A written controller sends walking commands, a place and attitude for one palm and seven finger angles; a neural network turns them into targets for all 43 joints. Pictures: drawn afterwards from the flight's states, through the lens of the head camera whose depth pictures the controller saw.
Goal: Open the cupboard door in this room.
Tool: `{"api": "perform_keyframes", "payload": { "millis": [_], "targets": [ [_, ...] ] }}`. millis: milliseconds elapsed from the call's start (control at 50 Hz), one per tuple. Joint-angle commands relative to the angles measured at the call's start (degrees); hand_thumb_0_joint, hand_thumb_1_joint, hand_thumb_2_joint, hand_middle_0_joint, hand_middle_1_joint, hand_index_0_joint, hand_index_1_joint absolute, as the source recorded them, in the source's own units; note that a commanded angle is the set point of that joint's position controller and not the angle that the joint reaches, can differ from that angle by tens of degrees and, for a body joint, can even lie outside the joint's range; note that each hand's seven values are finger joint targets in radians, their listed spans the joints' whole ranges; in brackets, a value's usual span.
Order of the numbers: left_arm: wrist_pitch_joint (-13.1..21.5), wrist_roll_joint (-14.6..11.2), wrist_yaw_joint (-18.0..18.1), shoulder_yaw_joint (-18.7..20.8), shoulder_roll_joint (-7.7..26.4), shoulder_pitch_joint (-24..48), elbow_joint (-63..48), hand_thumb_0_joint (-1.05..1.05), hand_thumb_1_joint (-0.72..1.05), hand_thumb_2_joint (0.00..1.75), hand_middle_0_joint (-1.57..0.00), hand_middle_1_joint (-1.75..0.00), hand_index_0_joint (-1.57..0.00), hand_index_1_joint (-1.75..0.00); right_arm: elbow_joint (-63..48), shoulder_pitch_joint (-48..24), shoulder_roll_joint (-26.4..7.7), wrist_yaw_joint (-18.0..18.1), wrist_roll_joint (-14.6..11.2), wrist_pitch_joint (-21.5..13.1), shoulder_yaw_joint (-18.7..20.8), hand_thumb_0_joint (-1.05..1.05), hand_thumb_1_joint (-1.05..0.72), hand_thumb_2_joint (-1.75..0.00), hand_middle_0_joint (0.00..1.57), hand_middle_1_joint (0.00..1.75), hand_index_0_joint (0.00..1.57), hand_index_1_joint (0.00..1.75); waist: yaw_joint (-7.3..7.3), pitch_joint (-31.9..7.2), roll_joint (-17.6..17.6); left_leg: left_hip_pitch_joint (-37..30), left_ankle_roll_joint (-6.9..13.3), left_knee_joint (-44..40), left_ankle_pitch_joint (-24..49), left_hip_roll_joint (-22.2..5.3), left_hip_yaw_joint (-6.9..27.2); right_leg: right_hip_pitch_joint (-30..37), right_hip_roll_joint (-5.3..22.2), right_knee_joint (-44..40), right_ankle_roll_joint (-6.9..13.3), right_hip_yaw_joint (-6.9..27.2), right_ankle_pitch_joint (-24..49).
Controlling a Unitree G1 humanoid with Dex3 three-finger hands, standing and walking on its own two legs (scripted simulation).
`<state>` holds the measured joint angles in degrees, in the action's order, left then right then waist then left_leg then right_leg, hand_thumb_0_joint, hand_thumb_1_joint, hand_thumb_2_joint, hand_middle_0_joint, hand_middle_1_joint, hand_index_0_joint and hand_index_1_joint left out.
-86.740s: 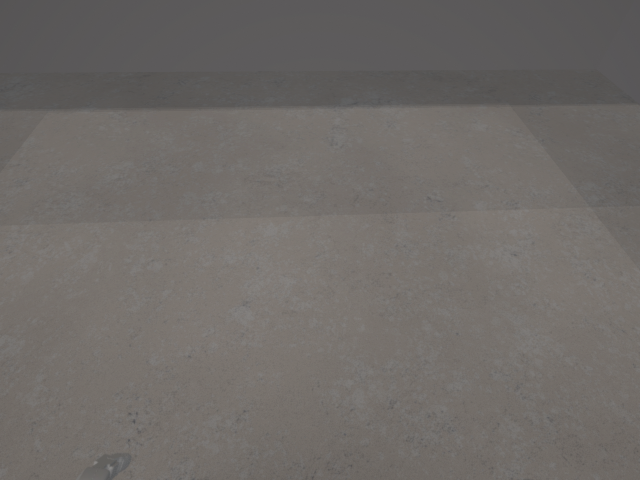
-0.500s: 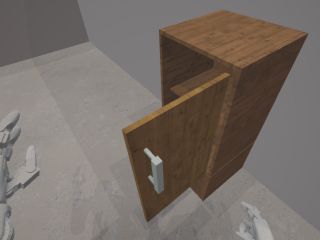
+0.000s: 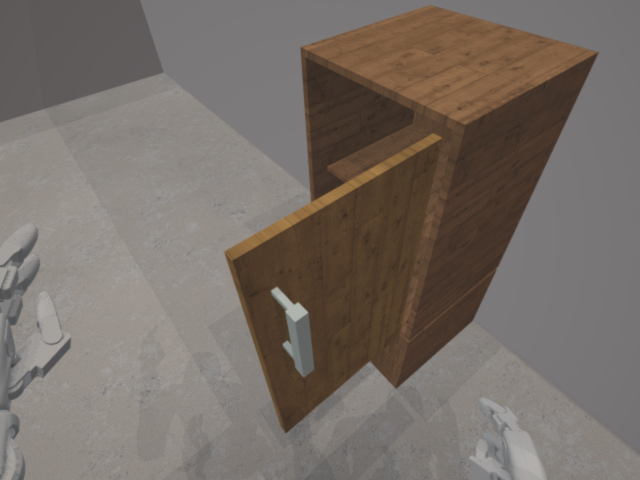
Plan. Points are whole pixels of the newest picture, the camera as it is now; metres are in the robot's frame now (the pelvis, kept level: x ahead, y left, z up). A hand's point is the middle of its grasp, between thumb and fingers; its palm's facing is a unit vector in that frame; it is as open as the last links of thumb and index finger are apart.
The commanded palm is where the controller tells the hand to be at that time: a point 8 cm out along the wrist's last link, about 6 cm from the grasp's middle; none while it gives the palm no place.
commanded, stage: step back with the hand held close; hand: left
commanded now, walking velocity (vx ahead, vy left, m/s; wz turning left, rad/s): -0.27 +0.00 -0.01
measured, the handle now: (292, 333) +0.32 +0.08 -0.01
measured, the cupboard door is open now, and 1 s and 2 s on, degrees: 91 91 91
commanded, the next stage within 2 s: stop stepping back and stand still in 1.12 s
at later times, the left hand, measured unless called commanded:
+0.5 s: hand (1, 407) +0.14 +0.29 +0.15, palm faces +0.41 -0.76 -0.51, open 7.4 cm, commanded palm +0.08 +0.33 +0.17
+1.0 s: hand out of the picture +0.06 +0.32 +0.17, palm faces +0.49 -0.73 -0.48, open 7.4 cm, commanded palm +0.00 +0.34 +0.17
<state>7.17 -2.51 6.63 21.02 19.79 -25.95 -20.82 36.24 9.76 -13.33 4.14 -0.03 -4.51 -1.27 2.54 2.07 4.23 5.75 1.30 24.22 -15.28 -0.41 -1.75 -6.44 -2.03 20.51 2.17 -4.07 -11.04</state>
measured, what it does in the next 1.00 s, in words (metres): walks backwards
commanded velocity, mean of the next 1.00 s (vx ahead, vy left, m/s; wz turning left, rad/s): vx -0.31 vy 0.00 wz -0.02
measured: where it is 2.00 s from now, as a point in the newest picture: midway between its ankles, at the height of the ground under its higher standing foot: outside the picture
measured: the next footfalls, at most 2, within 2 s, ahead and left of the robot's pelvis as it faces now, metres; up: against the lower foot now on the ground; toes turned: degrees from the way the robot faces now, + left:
right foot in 1.18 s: -0.32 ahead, -0.11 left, +0.00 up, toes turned -8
left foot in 1.58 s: -0.12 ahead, +0.11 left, +0.00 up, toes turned -4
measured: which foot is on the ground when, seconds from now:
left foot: down 0.00-1.00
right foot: down 0.00-0.82, up 0.84-1.00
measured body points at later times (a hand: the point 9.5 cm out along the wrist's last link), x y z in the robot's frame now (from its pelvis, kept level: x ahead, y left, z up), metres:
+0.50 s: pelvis -0.07 +0.03 -0.01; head -0.05 +0.03 +0.44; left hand +0.11 +0.33 +0.17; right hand +0.11 -0.21 -0.09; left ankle -0.02 +0.10 -0.74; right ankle +0.01 -0.09 -0.74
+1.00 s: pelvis -0.14 +0.03 -0.01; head -0.11 +0.06 +0.44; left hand +0.03 +0.35 +0.19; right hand +0.04 -0.19 -0.09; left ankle -0.02 +0.11 -0.74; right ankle -0.23 -0.11 -0.67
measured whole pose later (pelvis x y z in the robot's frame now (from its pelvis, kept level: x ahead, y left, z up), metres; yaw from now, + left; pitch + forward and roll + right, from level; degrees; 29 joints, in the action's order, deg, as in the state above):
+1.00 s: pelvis -0.14 +0.03 -0.01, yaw +1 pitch +2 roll -4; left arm 13.2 -1.3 10.3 28.4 25.2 -30.8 -31.6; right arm 36.4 10.7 -9.5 3.7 0.9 -6.3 0.5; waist 0.9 0.9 0.3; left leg 26.9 4.4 28.6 -4.3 -1.5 -3.0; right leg -19.9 -4.2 58.1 -0.3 1.6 -27.1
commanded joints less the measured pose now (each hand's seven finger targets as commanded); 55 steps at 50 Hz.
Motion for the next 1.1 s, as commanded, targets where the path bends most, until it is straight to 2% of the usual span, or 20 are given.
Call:
{"api": "perform_keyframes", "payload": {
  "millis": [0, 100, 180, 240, 360, 460, 560, 600, 660, 700, 720, 740, 760, 780, 800, 840, 860, 900, 1020, 1080],
  "targets": [
    [4.5, 0.3, 0.8, 6.1, 11.4, -0.7, -12.4, 0.00, 0.90, 0.90, -0.20, -0.30, -0.20, -0.30, -10.1, -5.9, -6.6, 0.9, 0.1, -1.4, 3.0, 0.00, -0.90, -0.90, 0.20, 0.30, 0.20, 0.30, -1.83, -6.2, -1.2, 1.7, 0.7, -0.3, 11.4, -2.1, 2.5, -3.0, 8.1, -3.7, -0.3, 9.4, 14.2],
    [4.3, 0.0, 1.7, 9.0, 13.8, -5.4, -16.1, 0.00, 0.90, 0.90, -0.20, -0.30, -0.20, -0.30, -12.2, -5.9, -6.7, 1.3, -0.3, 0.4, 3.8, 0.00, -0.90, -0.90, 0.20, 0.30, 0.20, 0.30, -1.63, -13.3, -3.0, 3.2, 0.1, 0.2, 21.4, -3.5, 3.1, 1.6, 7.3, 2.6, -0.7, 7.3, 24.4],
    [4.4, -0.3, 2.4, 11.0, 15.2, -7.4, -17.8, 0.00, 0.90, 0.90, -0.20, -0.30, -0.20, -0.30, -13.2, -5.9, -6.3, 1.7, -0.6, 1.5, 4.2, 0.00, -0.90, -0.90, 0.20, 0.30, 0.20, 0.30, -1.65, -14.5, -3.8, 5.6, -0.2, 1.0, 22.6, -3.8, 3.5, 1.8, 7.6, 5.3, -0.6, 7.6, 26.8],
    [4.3, -0.2, 2.7, 11.0, 15.1, -7.7, -17.9, 0.00, 0.90, 0.90, -0.20, -0.30, -0.20, -0.30, -13.5, -6.3, -6.7, 1.9, -0.7, 1.7, 4.5, 0.00, -0.90, -0.90, 0.20, 0.30, 0.20, 0.30, -1.57, -12.6, -2.1, 8.1, 0.2, 0.0, 19.6, -4.2, 4.5, 0.0, 7.0, 5.6, -0.8, 7.4, 21.9],
    [5.0, 1.0, 3.2, 9.8, 13.6, -6.3, -18.6, 0.00, 0.90, 0.90, -0.20, -0.30, -0.20, -0.30, -14.0, -5.2, -7.3, 2.2, -0.3, 1.1, 4.3, 0.00, -0.90, -0.90, 0.20, 0.30, 0.20, 0.30, -1.72, -7.7, -0.1, 20.3, 2.3, -5.1, 2.7, -6.5, 7.9, 1.8, 4.8, 8.7, -1.5, 7.5, 9.1],
    [6.3, 2.9, 3.7, 9.7, 12.9, -2.3, -20.4, 0.00, 0.90, 0.90, -0.20, -0.30, -0.20, -0.30, -14.5, -4.7, -7.9, 2.2, 0.1, -0.2, 4.4, 0.00, -0.90, -0.90, 0.20, 0.30, 0.20, 0.30, -1.99, -4.0, 2.9, 34.2, 4.8, -9.9, -20.3, -8.6, 11.1, 6.5, 3.1, 14.2, -2.2, 7.5, 1.0],
    [7.6, 4.3, 3.8, 10.8, 13.3, 0.6, -19.7, 0.00, 0.90, 0.90, -0.20, -0.30, -0.20, -0.30, -14.0, -3.9, -7.8, 2.1, 0.3, -1.4, 4.7, 0.00, -0.90, -0.90, 0.20, 0.30, 0.20, 0.30, -2.02, -3.5, 3.2, 41.2, 6.5, -10.4, -27.4, -10.7, 13.1, 9.9, 1.5, 20.4, -2.6, 7.7, 0.2],
    [8.0, 3.9, 3.4, 11.3, 13.6, -0.2, -19.0, 0.00, 0.90, 0.90, -0.20, -0.30, -0.20, -0.30, -14.0, -3.3, -7.5, 1.7, 0.0, -1.8, 5.0, 0.00, -0.90, -0.90, 0.20, 0.30, 0.20, 0.30, -2.48, -3.2, -2.2, 37.2, 5.5, -3.8, -24.8, -7.3, 10.6, 3.8, 3.4, 14.7, -1.2, 12.8, -0.9],
    [8.4, 2.4, 3.3, 10.5, 13.8, -0.6, -21.1, 0.00, 0.90, 0.90, -0.20, -0.30, -0.20, -0.30, -12.6, -1.8, -6.5, 1.0, 0.2, -1.9, 4.9, 0.00, -0.90, -0.90, 0.20, 0.30, 0.20, 0.30, -3.40, -4.3, -11.3, 19.1, 1.3, 12.7, -15.0, -0.9, 5.2, -16.1, 12.1, -0.7, 3.5, 22.5, -11.5],
    [8.7, 1.8, 3.9, 9.7, 14.0, 0.2, -22.1, 0.00, 0.90, 0.90, -0.20, -0.30, -0.20, -0.30, -10.9, -1.9, -5.8, 0.4, 0.3, -1.9, 4.4, 0.00, -0.90, -0.90, 0.20, 0.30, 0.20, 0.30, -3.68, -6.3, -12.7, 10.1, 0.0, 19.6, -8.4, 0.2, 3.7, -23.2, 16.2, -3.3, 5.5, 22.3, -10.2],
    [8.7, 1.8, 4.1, 9.7, 14.2, 0.2, -22.3, 0.00, 0.90, 0.90, -0.20, -0.30, -0.20, -0.30, -10.7, -2.3, -5.7, 0.4, 0.3, -1.9, 4.2, 0.00, -0.90, -0.90, 0.20, 0.30, 0.20, 0.30, -3.76, -6.0, -11.6, 8.7, 0.1, 17.3, -7.4, -0.2, 4.0, -24.1, 15.6, -2.1, 4.8, 20.3, -7.9],
    [8.9, 1.8, 4.4, 10.1, 14.5, -0.2, -22.9, 0.00, 0.90, 0.90, -0.20, -0.30, -0.20, -0.30, -10.5, -3.1, -6.2, 0.7, 0.3, -2.0, 4.3, 0.00, -0.90, -0.90, 0.20, 0.30, 0.20, 0.30, -3.71, -6.2, -7.0, 9.4, 0.6, 11.9, -6.8, -1.2, 5.3, -23.1, 13.4, 1.1, 3.7, 17.7, -5.8],
    [9.0, 1.6, 4.6, 11.4, 15.2, -1.9, -22.7, 0.00, 0.90, 0.90, -0.20, -0.30, -0.20, -0.30, -10.9, -3.3, -6.5, 1.0, 0.3, -2.0, 4.2, 0.00, -0.90, -0.90, 0.20, 0.30, 0.20, 0.30, -3.44, -5.7, -3.1, 12.8, 1.6, 4.8, -8.5, -3.6, 8.8, -21.1, 9.4, 5.7, 1.3, 14.2, -6.8],
    [9.3, 1.6, 4.6, 12.0, 15.2, -2.6, -23.6, 0.00, 0.90, 0.90, -0.20, -0.30, -0.20, -0.30, -11.7, -4.1, -7.0, 1.3, 0.3, -2.3, 4.2, 0.00, -0.90, -0.90, 0.20, 0.30, 0.20, 0.30, -2.89, -5.9, 4.0, 20.0, 3.3, -3.2, -12.2, -8.1, 13.4, -15.2, 4.6, 14.0, -0.9, 10.5, -7.0],
    [9.8, 2.1, 4.6, 13.6, 15.3, -2.7, -24.3, 0.00, 0.90, 0.90, -0.20, -0.30, -0.20, -0.30, -12.0, -5.1, -7.6, 1.5, 0.5, -2.9, 4.5, 0.00, -0.90, -0.90, 0.20, 0.30, 0.20, 0.30, -2.24, -7.3, 11.6, 31.0, 6.1, -12.6, -20.6, -15.6, 21.0, -4.2, -0.6, 28.1, -2.9, 5.9, -5.6],
    [10.3, 2.7, 4.6, 15.2, 16.7, -1.9, -23.5, 0.00, 0.90, 0.90, -0.20, -0.30, -0.20, -0.30, -10.9, -4.6, -6.3, 1.6, 1.2, -3.9, 5.0, 0.00, -0.90, -0.90, 0.20, 0.30, 0.20, 0.30, -2.72, -7.6, 9.9, 37.4, 9.2, -19.7, -25.3, -21.8, 25.9, -1.3, -3.1, 48.5, -3.1, 8.0, -13.4],
    [10.0, 2.4, 4.5, 15.3, 16.3, -2.6, -21.7, 0.00, 0.90, 0.90, -0.20, -0.30, -0.20, -0.30, -10.2, -4.5, -6.3, 1.2, 1.1, -4.1, 5.4, 0.00, -0.90, -0.90, 0.20, 0.30, 0.20, 0.30, -2.62, -7.5, 5.1, 35.8, 9.7, -17.9, -23.9, -22.1, 24.2, -3.1, -3.1, 51.1, -3.0, 8.9, -14.0],
    [9.5, 1.3, 4.4, 13.9, 14.9, -3.0, -21.6, 0.00, 0.90, 0.90, -0.20, -0.30, -0.20, -0.30, -9.4, -4.5, -5.7, 0.7, 0.9, -5.1, 5.5, 0.00, -0.90, -0.90, 0.20, 0.30, 0.20, 0.30, -2.19, -7.7, 0.4, 22.7, 8.5, -12.7, -11.9, -18.5, 18.4, -11.9, -1.5, 44.7, -2.8, 8.0, -16.4],
    [8.3, 0.0, 3.8, 6.9, 11.4, -0.3, -24.6, 0.00, 0.90, 0.90, -0.20, -0.30, -0.20, -0.30, -6.4, -3.3, -5.8, -0.2, 1.3, -6.7, 4.5, 0.00, -0.90, -0.90, 0.20, 0.30, 0.20, 0.30, -2.21, -13.2, 10.0, 3.5, 1.8, -17.0, -3.2, -13.5, 10.6, -10.1, -2.4, 17.6, -1.5, 1.2, -21.2],
    [8.8, -0.7, 3.3, 8.1, 13.8, -0.3, -24.7, 0.00, 0.90, 0.90, -0.20, -0.30, -0.20, -0.30, -5.4, -2.9, -5.4, -0.7, 1.5, -6.3, 4.6, 0.00, -0.90, -0.90, 0.20, 0.30, 0.20, 0.30, -1.77, -17.7, 9.5, -4.9, -1.4, -12.7, 13.4, -12.6, 7.2, -7.8, -1.7, 2.5, 0.0, 0.9, -16.3]
  ]
}}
